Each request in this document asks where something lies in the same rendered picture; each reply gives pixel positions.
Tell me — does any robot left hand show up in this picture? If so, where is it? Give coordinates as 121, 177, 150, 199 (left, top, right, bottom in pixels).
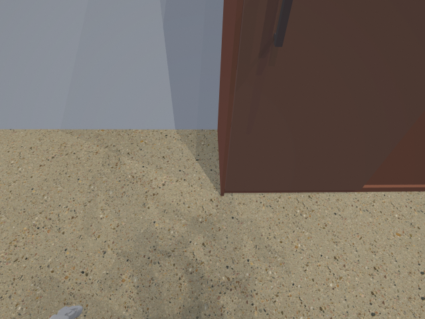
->
49, 306, 83, 319

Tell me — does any handle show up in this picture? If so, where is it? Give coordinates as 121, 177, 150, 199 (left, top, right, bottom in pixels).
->
274, 0, 293, 47

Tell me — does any wardrobe door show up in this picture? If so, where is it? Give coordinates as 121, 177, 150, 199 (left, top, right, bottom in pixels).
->
365, 111, 425, 185
225, 0, 425, 191

